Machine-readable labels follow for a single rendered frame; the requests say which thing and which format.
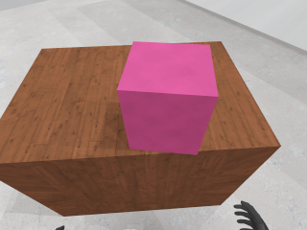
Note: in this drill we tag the pedestal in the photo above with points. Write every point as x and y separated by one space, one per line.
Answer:
63 140

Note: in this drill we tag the right robot hand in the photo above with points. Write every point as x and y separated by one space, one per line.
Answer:
255 222

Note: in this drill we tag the carton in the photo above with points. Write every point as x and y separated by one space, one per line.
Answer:
167 94

